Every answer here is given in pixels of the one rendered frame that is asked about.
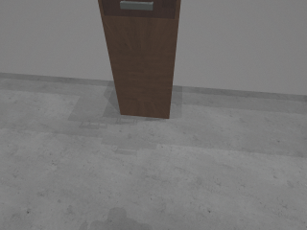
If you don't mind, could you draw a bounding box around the drawer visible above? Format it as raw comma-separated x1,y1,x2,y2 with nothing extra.
102,0,177,19

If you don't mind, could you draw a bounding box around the handle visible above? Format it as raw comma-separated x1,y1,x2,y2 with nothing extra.
120,0,154,11

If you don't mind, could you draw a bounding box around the cabinet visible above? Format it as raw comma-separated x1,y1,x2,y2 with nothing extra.
98,0,181,119

